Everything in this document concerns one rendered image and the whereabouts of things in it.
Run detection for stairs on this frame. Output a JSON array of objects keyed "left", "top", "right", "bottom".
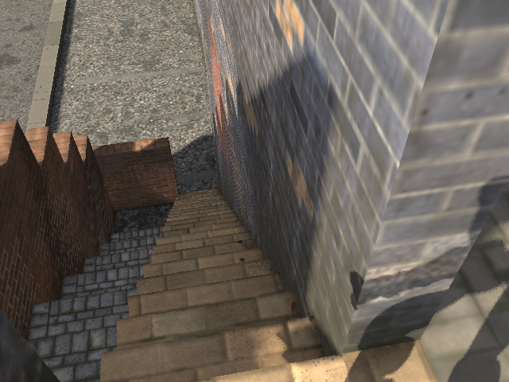
[{"left": 100, "top": 188, "right": 325, "bottom": 382}]

